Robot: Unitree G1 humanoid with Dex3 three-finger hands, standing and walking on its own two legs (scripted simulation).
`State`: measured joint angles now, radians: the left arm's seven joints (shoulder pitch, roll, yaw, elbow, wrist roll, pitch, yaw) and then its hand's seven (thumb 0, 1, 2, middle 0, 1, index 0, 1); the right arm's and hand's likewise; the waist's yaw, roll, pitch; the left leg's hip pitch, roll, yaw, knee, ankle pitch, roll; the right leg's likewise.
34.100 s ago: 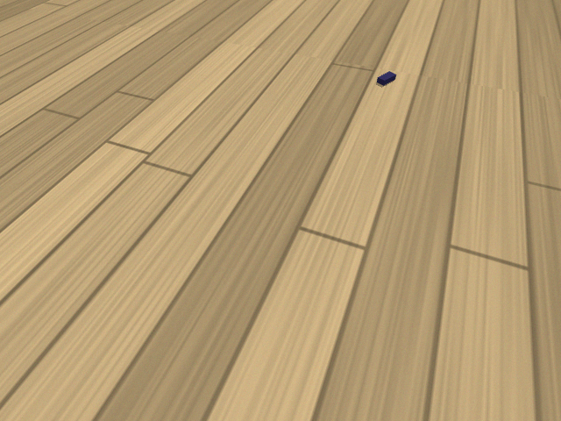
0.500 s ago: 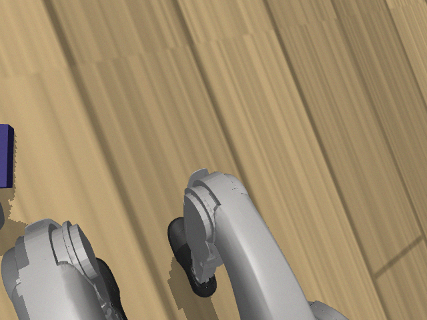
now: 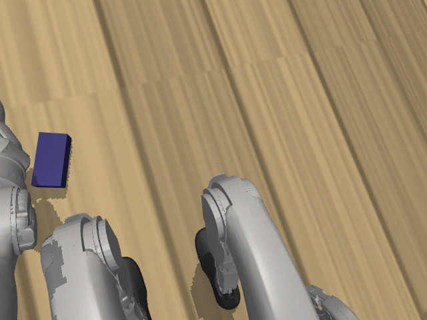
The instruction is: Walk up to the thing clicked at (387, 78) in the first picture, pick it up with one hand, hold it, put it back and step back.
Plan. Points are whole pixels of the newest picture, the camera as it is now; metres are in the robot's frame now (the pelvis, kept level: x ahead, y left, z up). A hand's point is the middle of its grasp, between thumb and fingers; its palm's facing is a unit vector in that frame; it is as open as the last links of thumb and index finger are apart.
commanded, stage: home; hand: left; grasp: from above
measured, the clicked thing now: (52, 160) +0.48 +0.25 -0.31
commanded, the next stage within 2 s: none
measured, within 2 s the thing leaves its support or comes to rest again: neither
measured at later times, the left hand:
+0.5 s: hand out of the picture +0.34 +0.30 +0.00, palm faces -0.32 -0.42 -0.85, open 8.5 cm
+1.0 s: hand out of the picture +0.24 +0.22 +0.22, palm faces +0.03 -0.92 -0.39, open 7.7 cm
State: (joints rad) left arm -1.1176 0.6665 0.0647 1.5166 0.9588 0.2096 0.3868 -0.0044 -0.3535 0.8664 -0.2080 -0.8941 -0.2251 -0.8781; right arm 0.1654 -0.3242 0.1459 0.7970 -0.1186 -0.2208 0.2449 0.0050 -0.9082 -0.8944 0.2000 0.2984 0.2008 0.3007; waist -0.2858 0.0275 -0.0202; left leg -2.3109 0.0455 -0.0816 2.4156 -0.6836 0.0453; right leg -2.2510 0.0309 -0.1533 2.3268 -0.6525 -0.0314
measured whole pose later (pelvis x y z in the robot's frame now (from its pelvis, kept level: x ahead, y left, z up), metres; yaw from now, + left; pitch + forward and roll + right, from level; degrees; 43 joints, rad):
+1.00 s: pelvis +0.03 +0.00 +0.30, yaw +8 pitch +21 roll -3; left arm 0.18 0.30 0.00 0.22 0.09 0.26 0.08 0.01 0.83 0.88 -0.21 -0.30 -0.21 -0.30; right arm 0.21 -0.22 0.03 0.59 0.06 -0.11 -0.10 0.01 -0.90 -0.90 0.21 0.30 0.21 0.30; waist -0.07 0.05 -0.20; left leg -1.21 0.01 -0.04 1.40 -0.55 0.01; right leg -1.17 0.04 -0.07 1.35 -0.54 -0.03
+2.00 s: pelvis +0.08 +0.02 +0.39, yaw +9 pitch +9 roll -3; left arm 0.50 0.23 0.02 -0.09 -0.06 0.43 0.02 0.01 0.88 0.89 -0.20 -0.30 -0.20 -0.29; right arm 0.33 -0.23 0.05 0.54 0.01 -0.22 -0.18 0.02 -0.90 -0.90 0.21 0.30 0.21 0.30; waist -0.05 0.04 -0.17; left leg -0.66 0.00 -0.03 0.99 -0.48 0.03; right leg -0.61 0.03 -0.05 0.91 -0.46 -0.01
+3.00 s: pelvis +0.08 +0.01 +0.39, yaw +10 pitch +9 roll -3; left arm 0.51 0.23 0.02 -0.11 -0.06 0.44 0.02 0.01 0.90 0.90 -0.20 -0.30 -0.21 -0.30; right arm 0.31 -0.23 0.04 0.53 0.01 -0.23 -0.18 0.02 -0.90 -0.90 0.21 0.30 0.21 0.30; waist -0.04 0.05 -0.17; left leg -0.69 0.00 -0.05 1.00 -0.48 0.01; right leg -0.63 0.04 -0.06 0.94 -0.47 -0.02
